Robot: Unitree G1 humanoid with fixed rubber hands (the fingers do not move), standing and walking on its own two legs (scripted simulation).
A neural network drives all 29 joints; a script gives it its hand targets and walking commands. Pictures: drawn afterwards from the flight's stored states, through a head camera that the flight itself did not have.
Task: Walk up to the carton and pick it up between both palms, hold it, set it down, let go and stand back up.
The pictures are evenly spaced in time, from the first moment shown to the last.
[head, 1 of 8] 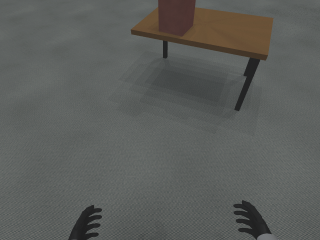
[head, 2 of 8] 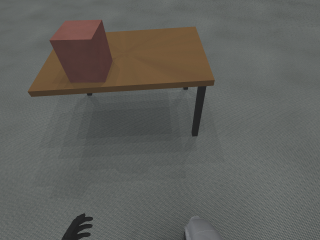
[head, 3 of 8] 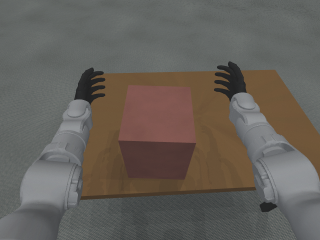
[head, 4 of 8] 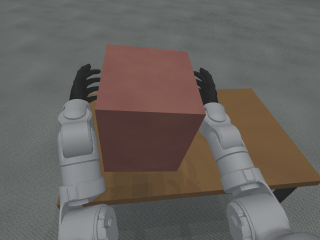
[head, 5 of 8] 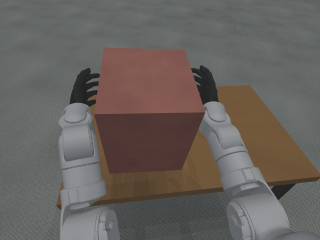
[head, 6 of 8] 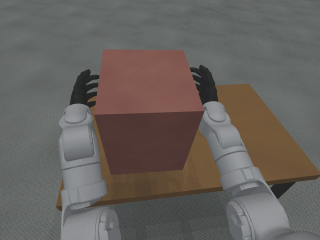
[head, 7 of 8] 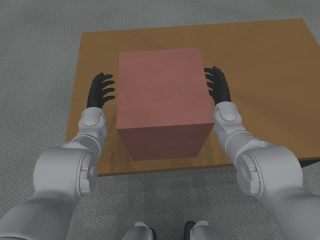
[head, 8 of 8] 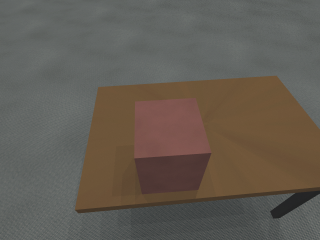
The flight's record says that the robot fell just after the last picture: no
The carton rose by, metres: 0.23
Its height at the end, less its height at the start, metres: +0.00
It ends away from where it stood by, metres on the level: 0.02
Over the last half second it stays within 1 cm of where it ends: yes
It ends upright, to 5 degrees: yes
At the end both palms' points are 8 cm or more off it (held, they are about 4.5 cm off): yes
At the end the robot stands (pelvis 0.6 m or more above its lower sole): yes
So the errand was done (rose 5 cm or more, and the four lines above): yes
